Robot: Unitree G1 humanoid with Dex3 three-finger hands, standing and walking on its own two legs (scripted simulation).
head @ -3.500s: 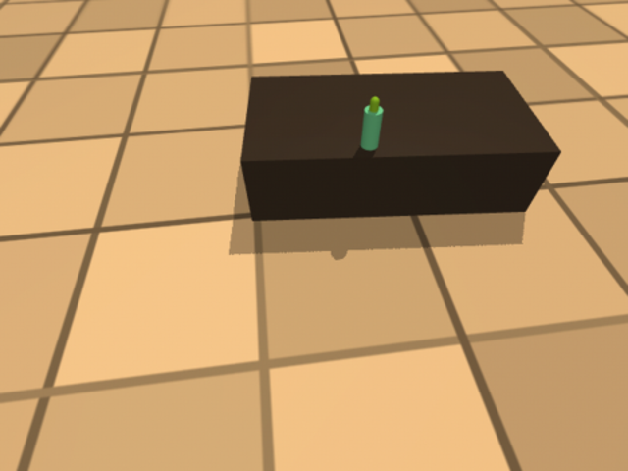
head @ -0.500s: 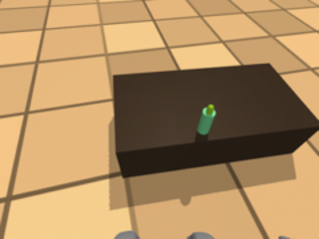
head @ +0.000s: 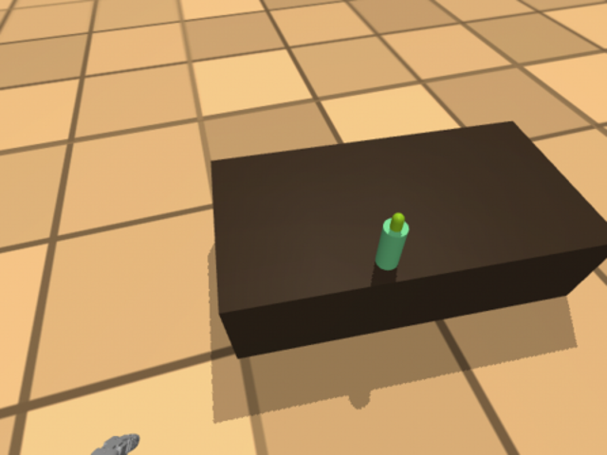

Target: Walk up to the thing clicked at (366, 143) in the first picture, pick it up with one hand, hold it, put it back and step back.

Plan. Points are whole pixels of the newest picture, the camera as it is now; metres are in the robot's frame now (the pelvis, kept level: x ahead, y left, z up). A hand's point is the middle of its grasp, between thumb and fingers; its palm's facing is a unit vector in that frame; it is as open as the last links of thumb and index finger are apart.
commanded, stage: walk up
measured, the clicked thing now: (392, 239) +0.69 -0.20 -0.33
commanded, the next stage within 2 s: stand in 0.96 s
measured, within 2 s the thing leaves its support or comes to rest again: neither
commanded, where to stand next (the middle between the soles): +0.07 -0.01 m, yaw +1 degrees
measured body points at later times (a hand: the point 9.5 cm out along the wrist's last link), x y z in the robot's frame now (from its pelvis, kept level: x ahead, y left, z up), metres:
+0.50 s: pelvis +0.01 +0.00 +0.02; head +0.02 +0.00 +0.47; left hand +0.10 +0.30 -0.12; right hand +0.10 -0.31 -0.11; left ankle +0.02 +0.13 -0.73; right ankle +0.03 -0.13 -0.73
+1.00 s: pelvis +0.03 +0.00 +0.02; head +0.04 +0.01 +0.47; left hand +0.10 +0.30 -0.12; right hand +0.11 -0.30 -0.11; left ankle +0.02 +0.13 -0.73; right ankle +0.03 -0.13 -0.73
